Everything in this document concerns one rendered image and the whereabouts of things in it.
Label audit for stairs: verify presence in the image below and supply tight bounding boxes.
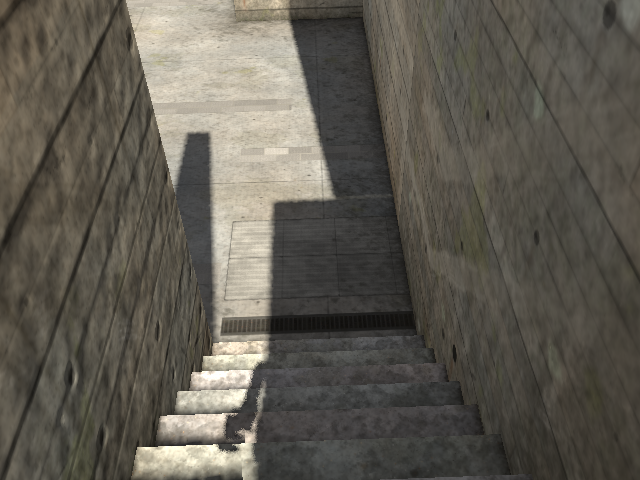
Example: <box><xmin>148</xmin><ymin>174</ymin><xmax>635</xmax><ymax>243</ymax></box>
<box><xmin>131</xmin><ymin>335</ymin><xmax>533</xmax><ymax>480</ymax></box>

